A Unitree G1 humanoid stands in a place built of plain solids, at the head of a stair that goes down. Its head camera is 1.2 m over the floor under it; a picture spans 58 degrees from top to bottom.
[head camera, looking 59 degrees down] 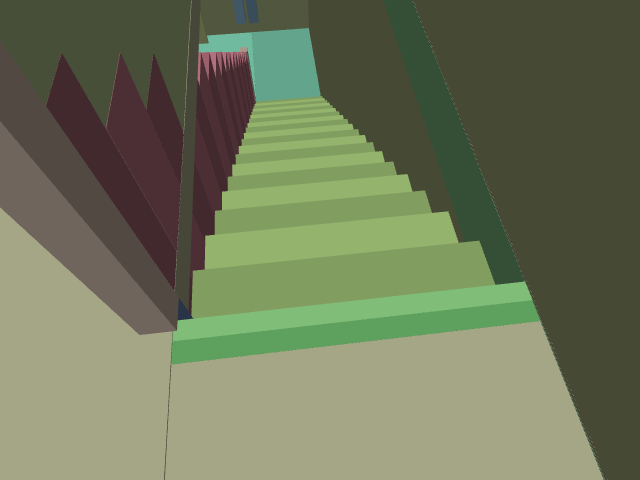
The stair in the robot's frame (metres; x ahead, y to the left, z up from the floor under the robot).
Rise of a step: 0.18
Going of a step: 0.26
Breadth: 1.06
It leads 7 degrees to the left of straight ahead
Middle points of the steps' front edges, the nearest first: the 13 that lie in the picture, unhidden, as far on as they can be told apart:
0.51 -0.10 0.00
0.77 -0.07 -0.18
1.03 -0.04 -0.37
1.29 -0.01 -0.55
1.54 0.02 -0.73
1.80 0.05 -0.92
2.06 0.09 -1.10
2.32 0.12 -1.29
2.58 0.15 -1.47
2.83 0.18 -1.65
3.09 0.21 -1.84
3.35 0.24 -2.02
3.61 0.27 -2.21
